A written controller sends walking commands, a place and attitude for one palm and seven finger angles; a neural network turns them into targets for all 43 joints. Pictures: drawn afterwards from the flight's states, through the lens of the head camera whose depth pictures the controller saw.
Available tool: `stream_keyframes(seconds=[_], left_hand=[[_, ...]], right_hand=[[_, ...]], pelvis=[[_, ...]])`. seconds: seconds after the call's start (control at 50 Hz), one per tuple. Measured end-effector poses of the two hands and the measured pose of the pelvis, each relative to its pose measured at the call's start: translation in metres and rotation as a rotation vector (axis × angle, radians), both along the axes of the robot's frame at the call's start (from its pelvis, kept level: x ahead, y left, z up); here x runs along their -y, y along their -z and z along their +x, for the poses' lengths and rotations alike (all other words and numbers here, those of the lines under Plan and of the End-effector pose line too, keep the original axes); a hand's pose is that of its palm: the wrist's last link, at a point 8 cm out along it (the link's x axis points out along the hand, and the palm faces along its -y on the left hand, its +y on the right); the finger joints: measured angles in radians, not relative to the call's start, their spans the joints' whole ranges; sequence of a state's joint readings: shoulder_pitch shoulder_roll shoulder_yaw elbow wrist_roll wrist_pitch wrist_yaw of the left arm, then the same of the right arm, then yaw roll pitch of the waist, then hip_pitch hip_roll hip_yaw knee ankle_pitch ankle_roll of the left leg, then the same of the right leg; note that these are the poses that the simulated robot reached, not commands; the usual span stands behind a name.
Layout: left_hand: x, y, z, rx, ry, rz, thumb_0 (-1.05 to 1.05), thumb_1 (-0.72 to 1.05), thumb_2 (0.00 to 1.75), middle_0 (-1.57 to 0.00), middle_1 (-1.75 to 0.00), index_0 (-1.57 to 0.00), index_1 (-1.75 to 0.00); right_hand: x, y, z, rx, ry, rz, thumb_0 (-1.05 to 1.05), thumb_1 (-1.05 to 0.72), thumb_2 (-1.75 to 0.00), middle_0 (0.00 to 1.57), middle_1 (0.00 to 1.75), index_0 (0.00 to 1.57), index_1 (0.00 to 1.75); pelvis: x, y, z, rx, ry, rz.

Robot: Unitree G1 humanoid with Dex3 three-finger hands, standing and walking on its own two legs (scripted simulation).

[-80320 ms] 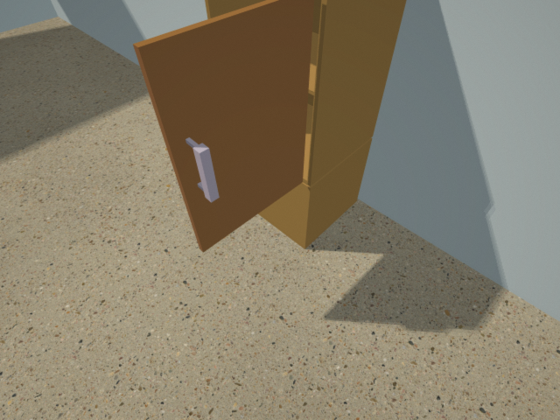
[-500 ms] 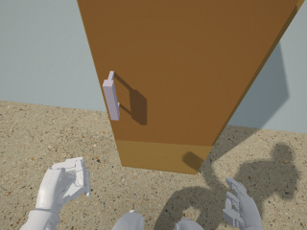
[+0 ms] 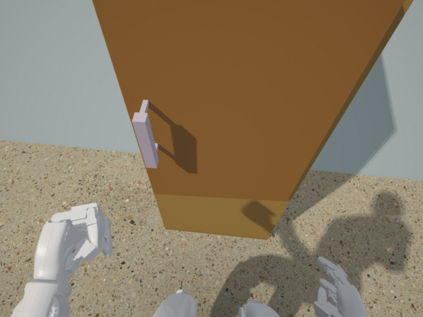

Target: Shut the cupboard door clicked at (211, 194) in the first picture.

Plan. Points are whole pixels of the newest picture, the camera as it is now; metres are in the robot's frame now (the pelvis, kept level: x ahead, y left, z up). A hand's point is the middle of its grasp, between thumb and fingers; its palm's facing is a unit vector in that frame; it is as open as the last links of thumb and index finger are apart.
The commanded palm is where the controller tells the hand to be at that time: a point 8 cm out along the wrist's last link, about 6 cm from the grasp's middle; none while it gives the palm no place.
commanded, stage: raise the hand and make a fist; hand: left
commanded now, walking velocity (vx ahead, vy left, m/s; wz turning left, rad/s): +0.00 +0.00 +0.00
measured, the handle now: (148, 135) +0.46 +0.17 +0.06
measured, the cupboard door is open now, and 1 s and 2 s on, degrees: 3 3 1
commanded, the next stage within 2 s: bring the fist close to the handle in 0.04 s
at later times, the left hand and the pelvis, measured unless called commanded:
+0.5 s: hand (137, 222) +0.27 +0.15 +0.05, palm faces -0.07 -1.00 -0.03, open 3.1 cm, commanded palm +0.25 +0.22 +0.06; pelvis +0.00 -0.02 +0.00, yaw +0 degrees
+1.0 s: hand (150, 181) +0.34 +0.14 +0.06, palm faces -0.01 -1.00 -0.02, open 3.1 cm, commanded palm +0.32 +0.19 +0.06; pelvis +0.00 -0.01 +0.00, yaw +0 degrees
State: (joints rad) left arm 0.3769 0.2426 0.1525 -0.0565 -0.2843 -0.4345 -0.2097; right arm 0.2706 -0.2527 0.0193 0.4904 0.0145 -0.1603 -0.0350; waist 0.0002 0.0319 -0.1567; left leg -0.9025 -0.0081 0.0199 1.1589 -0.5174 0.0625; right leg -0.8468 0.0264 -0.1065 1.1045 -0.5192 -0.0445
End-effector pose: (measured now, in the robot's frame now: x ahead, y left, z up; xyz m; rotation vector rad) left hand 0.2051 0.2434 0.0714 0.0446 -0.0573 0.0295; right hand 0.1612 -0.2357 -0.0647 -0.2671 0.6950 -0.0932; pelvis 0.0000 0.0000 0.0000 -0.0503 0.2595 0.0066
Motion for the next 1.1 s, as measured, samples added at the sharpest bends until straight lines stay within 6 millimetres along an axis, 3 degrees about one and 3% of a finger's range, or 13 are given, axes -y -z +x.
stream_keyframes(seconds=[0.16, 0.24, 0.34, 0.48, 0.64, 0.76, 0.86, 0.96, 1.1], left_hand=[[0.016, 0.022, -0.002, -0.160, 0.067, -0.020, 0.02, 0.90, 0.90, -1.30, -1.50, -1.30, -1.50], [0.017, 0.012, 0.001, -0.095, 0.036, -0.003, 0.02, 0.90, 0.90, -1.30, -1.50, -1.30, -1.50], [0.016, 0.003, 0.019, 0.015, 0.008, 0.004, 0.02, 0.90, 0.90, -1.30, -1.50, -1.30, -1.50], [0.036, 0.023, 0.043, -0.122, 0.098, -0.015, 0.02, 0.90, 0.90, -1.30, -1.50, -1.30, -1.50], [0.025, 0.001, 0.063, -0.002, 0.004, -0.010, 0.02, 0.90, 0.90, -1.30, -1.50, -1.30, -1.50], [0.036, 0.020, 0.071, -0.095, 0.069, -0.019, 0.02, 0.90, 0.90, -1.30, -1.50, -1.30, -1.50], [0.050, 0.018, 0.086, -0.057, 0.079, -0.037, 0.02, 0.90, 0.90, -1.30, -1.50, -1.30, -1.50], [0.048, 0.008, 0.109, 0.012, 0.040, -0.028, 0.02, 0.90, 0.90, -1.30, -1.50, -1.30, -1.50], [0.053, 0.015, 0.124, -0.076, 0.066, -0.023, 0.02, 0.90, 0.90, -1.30, -1.50, -1.30, -1.50]], right_hand=[[0.001, 0.001, 0.008, 0.014, 0.009, 0.030, 0.02, -0.91, -0.90, 0.20, 0.30, 0.20, 0.30], [0.003, 0.000, 0.011, 0.024, -0.002, 0.020, 0.01, -0.91, -0.90, 0.20, 0.30, 0.20, 0.30], [0.006, 0.009, 0.012, 0.008, -0.021, 0.019, 0.01, -0.91, -0.90, 0.20, 0.30, 0.20, 0.30], [0.014, 0.012, 0.001, -0.032, 0.023, 0.030, 0.01, -0.91, -0.90, 0.20, 0.30, 0.20, 0.30], [0.022, 0.013, -0.011, -0.078, 0.045, 0.029, 0.01, -0.91, -0.90, 0.20, 0.30, 0.20, 0.30], [0.025, 0.016, -0.016, -0.108, 0.057, 0.025, 0.01, -0.91, -0.90, 0.20, 0.30, 0.20, 0.30], [0.025, 0.017, -0.017, -0.116, 0.065, 0.013, 0.01, -0.91, -0.90, 0.20, 0.30, 0.20, 0.30], [0.022, 0.021, -0.019, -0.136, 0.064, 0.022, 0.01, -0.91, -0.90, 0.20, 0.30, 0.20, 0.30], [0.017, 0.022, -0.029, -0.172, 0.083, 0.049, 0.01, -0.91, -0.90, 0.20, 0.30, 0.20, 0.30]], pelvis=[[0.004, -0.001, 0.002, -0.001, 0.002, 0.007], [0.008, -0.001, 0.002, 0.000, 0.000, 0.008], [0.012, 0.005, 0.000, -0.011, -0.006, 0.008], [0.015, 0.002, 0.001, -0.012, 0.003, 0.016], [0.017, -0.003, 0.005, -0.011, 0.011, 0.026], [0.015, -0.004, 0.004, -0.011, 0.008, 0.025], [0.013, -0.004, 0.002, -0.013, 0.011, 0.026], [0.013, -0.002, 0.001, -0.022, 0.016, 0.029], [0.010, -0.007, 0.003, -0.019, 0.019, 0.028]])
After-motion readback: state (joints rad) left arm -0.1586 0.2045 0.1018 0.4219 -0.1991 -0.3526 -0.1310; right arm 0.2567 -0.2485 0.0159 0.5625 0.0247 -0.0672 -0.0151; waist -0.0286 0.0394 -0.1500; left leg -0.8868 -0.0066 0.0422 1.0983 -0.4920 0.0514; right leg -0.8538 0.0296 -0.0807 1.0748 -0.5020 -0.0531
